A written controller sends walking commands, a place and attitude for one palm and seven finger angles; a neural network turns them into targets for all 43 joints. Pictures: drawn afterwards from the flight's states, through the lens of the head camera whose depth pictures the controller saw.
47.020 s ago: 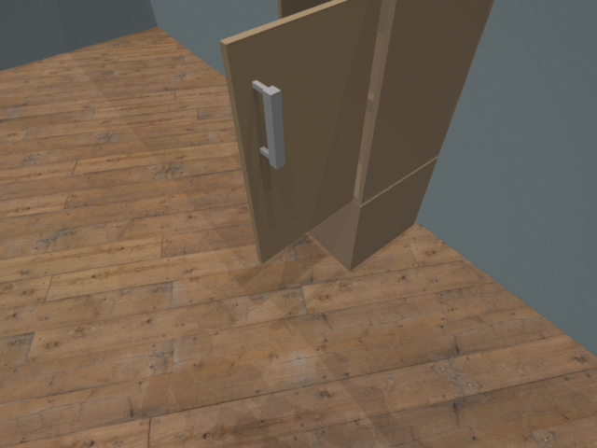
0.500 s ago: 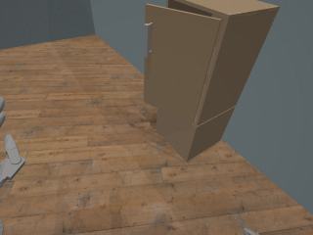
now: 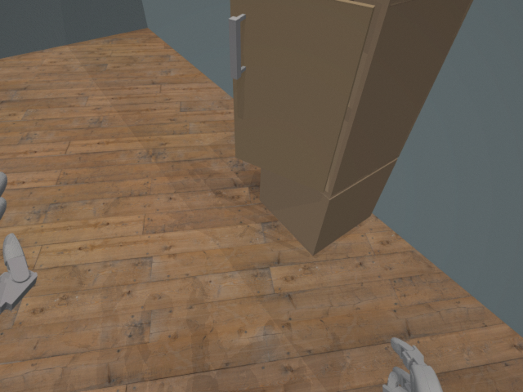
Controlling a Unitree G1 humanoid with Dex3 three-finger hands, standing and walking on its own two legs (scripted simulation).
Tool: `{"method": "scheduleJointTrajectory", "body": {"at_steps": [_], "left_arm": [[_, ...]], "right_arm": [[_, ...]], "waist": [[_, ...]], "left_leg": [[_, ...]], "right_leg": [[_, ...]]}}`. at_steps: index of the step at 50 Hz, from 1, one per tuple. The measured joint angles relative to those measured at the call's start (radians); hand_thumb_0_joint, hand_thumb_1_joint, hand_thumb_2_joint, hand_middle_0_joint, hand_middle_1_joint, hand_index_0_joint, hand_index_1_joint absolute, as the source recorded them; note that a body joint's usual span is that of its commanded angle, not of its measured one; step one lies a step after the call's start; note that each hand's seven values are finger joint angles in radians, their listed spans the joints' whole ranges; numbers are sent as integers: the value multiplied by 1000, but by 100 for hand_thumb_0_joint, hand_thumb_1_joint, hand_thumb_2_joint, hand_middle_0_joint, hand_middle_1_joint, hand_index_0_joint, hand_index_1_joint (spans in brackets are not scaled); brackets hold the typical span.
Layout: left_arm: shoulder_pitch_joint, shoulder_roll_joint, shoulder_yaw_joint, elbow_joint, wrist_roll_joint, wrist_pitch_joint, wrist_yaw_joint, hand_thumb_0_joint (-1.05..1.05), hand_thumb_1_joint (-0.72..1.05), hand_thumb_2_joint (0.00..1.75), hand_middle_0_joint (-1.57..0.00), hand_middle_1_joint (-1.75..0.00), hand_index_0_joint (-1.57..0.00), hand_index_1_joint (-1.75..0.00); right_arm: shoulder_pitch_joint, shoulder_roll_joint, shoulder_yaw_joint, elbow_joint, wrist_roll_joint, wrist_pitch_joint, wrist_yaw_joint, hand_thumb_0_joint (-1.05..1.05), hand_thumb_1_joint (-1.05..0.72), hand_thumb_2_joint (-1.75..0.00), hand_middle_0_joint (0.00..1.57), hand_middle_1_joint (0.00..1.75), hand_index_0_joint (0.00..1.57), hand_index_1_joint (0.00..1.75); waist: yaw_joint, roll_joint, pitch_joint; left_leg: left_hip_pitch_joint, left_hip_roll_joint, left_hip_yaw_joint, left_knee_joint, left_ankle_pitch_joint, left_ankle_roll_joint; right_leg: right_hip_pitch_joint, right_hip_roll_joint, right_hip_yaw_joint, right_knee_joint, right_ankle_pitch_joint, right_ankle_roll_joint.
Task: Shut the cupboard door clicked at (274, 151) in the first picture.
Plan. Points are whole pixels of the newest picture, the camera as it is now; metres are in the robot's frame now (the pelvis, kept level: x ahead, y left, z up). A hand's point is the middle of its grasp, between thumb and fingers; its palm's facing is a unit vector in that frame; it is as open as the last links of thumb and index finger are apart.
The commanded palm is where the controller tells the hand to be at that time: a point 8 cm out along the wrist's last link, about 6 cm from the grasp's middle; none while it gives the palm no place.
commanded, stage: stop stepping back and stand still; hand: left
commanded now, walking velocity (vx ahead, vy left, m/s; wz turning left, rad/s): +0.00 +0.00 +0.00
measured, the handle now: (239, 47) +0.94 +0.11 +0.10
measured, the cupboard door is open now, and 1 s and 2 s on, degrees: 25 25 25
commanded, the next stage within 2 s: let the arm hang, fingers relaxed in 0.12 s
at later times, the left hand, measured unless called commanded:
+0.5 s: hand out of the picture +0.06 +0.19 -0.16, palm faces -0.05 -0.98 -0.19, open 7.4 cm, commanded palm none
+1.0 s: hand out of the picture -0.05 +0.21 -0.17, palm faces +0.01 -0.97 -0.23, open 7.3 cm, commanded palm none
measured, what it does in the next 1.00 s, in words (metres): stands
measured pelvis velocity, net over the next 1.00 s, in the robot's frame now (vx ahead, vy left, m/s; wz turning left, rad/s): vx -0.04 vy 0.02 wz -0.01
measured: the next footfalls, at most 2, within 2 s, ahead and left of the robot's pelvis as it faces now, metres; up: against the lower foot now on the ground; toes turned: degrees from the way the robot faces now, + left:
none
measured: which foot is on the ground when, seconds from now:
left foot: down 0.00-1.00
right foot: down 0.00-1.00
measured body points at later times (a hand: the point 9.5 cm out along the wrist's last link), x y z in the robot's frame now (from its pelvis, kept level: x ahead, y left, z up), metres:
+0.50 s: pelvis -0.03 +0.02 +0.00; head -0.01 +0.01 +0.45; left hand +0.06 +0.24 -0.14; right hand +0.08 -0.24 -0.13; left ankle +0.00 +0.12 -0.74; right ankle -0.04 -0.10 -0.74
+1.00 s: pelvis -0.04 +0.02 +0.01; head -0.04 +0.02 +0.46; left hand -0.05 +0.26 -0.15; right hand -0.05 -0.21 -0.15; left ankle +0.00 +0.12 -0.74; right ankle -0.04 -0.10 -0.74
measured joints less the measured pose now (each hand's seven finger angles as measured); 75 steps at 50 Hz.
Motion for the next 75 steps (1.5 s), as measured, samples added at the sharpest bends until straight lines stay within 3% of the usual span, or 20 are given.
{"method": "scheduleJointTrajectory", "body": {"at_steps": [7, 11, 12, 16, 20, 25, 27, 33, 48, 61, 75], "left_arm": [[40, 22, 6, -31, -8, -15, -4, 2, 89, 90, -22, -30, -22, -30], [53, 24, 2, -24, -10, -12, -6, 1, 89, 90, -22, -30, -22, -30], [23, 26, -26, 25, -2, -19, -20, 1, 89, 90, -22, -30, -22, -30], [-197, -23, -224, 471, 38, 110, -125, 0, 90, 90, -21, -30, -21, -30], [-295, -110, -365, 913, 52, 208, -170, 1, 91, 90, -20, -30, -20, -30], [-278, -219, -445, 1246, 52, 234, -178, 1, 91, 90, -20, -30, -20, -30], [-267, -231, -411, 1321, 44, 221, -152, 0, 97, 90, -21, -30, -21, -30], [-225, -200, -397, 1483, 49, 200, -162, -1, 98, 90, -21, -30, -21, -30], [-219, -218, -395, 1608, 51, 179, -156, 1, 92, 90, -20, -30, -20, -30], [-297, -222, -395, 1577, 55, 164, -162, 0, 91, 90, -20, -30, -20, -30], [-336, -156, -389, 1587, 53, 162, -170, 0, 91, 90, -21, -30, -21, -30]], "right_arm": [[-18, 2, -3, -37, 6, 10, 5, 2, -90, -90, 20, 30, 20, 30], [-8, 6, 0, -39, 7, 19, 2, 2, -90, -90, 20, 30, 20, 30], [-5, -5, -3, -24, 14, 1, 18, 1, -90, -90, 20, 30, 20, 30], [-42, -90, -3, 77, -4, 11, 79, 1, -90, -90, 20, 30, 20, 30], [-73, -105, 5, 144, -20, 53, 87, 1, -90, -90, 20, 30, 20, 30], [-37, -60, 14, 232, -34, 81, 82, 1, -90, -90, 20, 30, 20, 30], [-6, -36, 14, 284, -35, 88, 78, 1, -90, -90, 20, 30, 20, 30], [67, 10, 5, 416, -33, 100, 65, 1, -90, -90, 20, 30, 20, 30], [83, 31, -15, 504, -25, 79, 54, 1, -90, -90, 20, 30, 20, 30], [35, 7, -21, 494, -26, 64, 57, 1, -90, -90, 20, 30, 20, 30], [-18, -55, -23, 496, -24, 64, 62, 1, -90, -90, 20, 30, 20, 30]], "waist": [[-19, 3, -9], [-17, 6, -17], [-10, 16, -17], [26, 77, -27], [6, 82, 3], [-12, 13, 50], [-4, -8, 60], [18, -9, 67], [11, 35, 43], [6, 23, 27], [7, 24, 46]], "left_leg": [[-13, 6, 3, 7, -6, 0], [-14, 4, 4, 5, -4, 3], [-23, 1, 0, 14, -2, 5], [-65, -22, -2, 59, -9, 25], [-63, -36, 6, 62, 2, 33], [-23, -37, 8, 16, 31, 28], [-11, -31, -1, -5, 45, 25], [18, -17, -11, -58, 76, 21], [61, -28, 21, -116, 105, 37], [75, -34, 26, -138, 113, 38], [98, -31, 20, -169, 122, 32]], "right_leg": [[-7, 6, 4, -10, 5, 0], [-7, 3, 5, -13, 8, 4], [-15, 0, -3, -3, 10, 6], [-62, -26, -9, 64, -16, 18], [-75, -42, -2, 99, -20, 22], [-44, -42, 1, 70, 1, 21], [-24, -33, -8, 34, 21, 17], [26, -15, -18, -62, 74, 10], [49, -25, 13, -97, 103, 25], [54, -30, 18, -105, 105, 27], [84, -26, 12, -146, 116, 23]]}}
